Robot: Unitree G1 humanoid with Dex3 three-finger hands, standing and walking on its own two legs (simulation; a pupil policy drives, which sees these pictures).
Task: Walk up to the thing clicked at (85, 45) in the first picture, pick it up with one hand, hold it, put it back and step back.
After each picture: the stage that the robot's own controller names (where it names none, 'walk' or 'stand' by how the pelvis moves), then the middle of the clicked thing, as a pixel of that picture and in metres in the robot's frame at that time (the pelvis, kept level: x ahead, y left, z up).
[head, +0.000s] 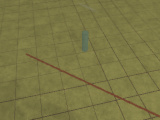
stand; (85, 41) +1.37 -0.03 -0.66
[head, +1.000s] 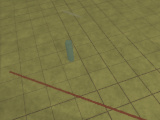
walk; (69, 51) +1.24 +0.21 -0.64
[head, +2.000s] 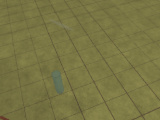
walk; (58, 82) +0.78 +0.26 -0.64
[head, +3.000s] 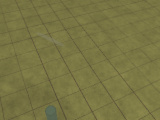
walk; (52, 117) +0.49 +0.18 -0.64
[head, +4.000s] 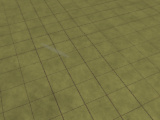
stand; out of the picture +0.40 +0.19 -0.64
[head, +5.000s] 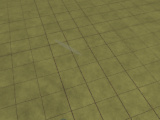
stand; out of the picture +0.42 +0.14 -0.65
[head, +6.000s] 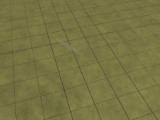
stand; out of the picture +0.41 +0.13 -0.65
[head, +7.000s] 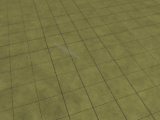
stand; out of the picture +0.40 +0.15 -0.66
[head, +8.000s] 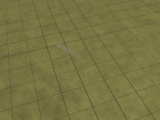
stand; out of the picture +0.39 +0.16 -0.66
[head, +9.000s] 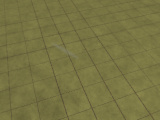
go down; out of the picture +0.38 +0.16 -0.66
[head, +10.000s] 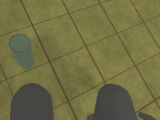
go down; (23, 54) +0.46 +0.21 -0.26
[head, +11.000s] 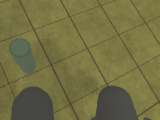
approach; (25, 58) +0.46 +0.22 -0.26
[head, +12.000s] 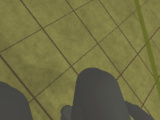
close in; out of the picture +0.44 +0.27 -0.16
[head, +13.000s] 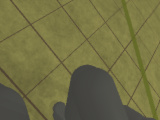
close; out of the picture +0.44 +0.28 -0.16
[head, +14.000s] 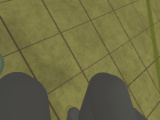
lift; out of the picture +0.33 +0.25 -0.14
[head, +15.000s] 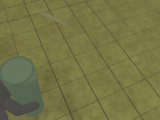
lift; (27, 92) +0.31 +0.17 +0.05
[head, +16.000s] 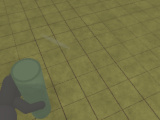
hold; (35, 93) +0.31 +0.15 +0.05
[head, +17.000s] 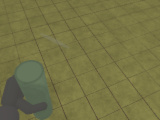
crouch; (37, 94) +0.31 +0.15 +0.04
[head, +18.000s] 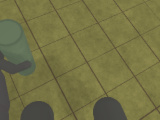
crouch; (18, 53) +0.43 +0.18 -0.03
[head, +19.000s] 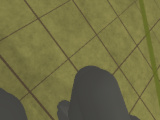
lower; out of the picture +0.43 +0.28 -0.17
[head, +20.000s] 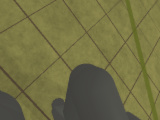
lower; out of the picture +0.44 +0.29 -0.16
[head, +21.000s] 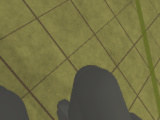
lower; out of the picture +0.43 +0.29 -0.16
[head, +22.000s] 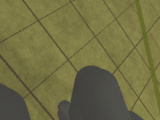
lower; out of the picture +0.42 +0.28 -0.16
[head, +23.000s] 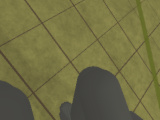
loosen; out of the picture +0.41 +0.26 -0.15
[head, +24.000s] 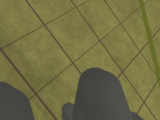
withdraw; out of the picture +0.42 +0.26 -0.17
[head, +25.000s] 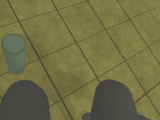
stand; (15, 57) +0.43 +0.23 -0.21
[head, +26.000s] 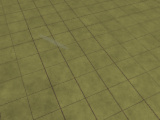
stand; out of the picture +0.37 +0.15 -0.58
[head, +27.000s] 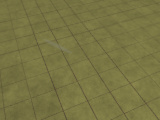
stand; out of the picture +0.38 +0.17 -0.60
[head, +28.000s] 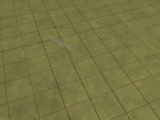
stand; out of the picture +0.39 +0.16 -0.60
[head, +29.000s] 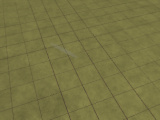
stand; out of the picture +0.40 +0.15 -0.66
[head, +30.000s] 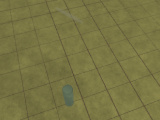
walk; (68, 96) +0.53 +0.11 -0.62
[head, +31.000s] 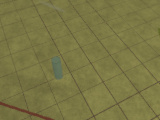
walk; (57, 68) +0.79 +0.20 -0.63
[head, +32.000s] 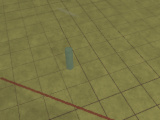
stand; (69, 58) +1.05 +0.15 -0.63
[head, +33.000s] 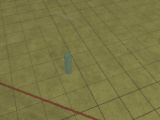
stand; (68, 63) +1.03 +0.14 -0.66
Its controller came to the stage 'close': yes
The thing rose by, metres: 0.69
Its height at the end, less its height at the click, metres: +0.00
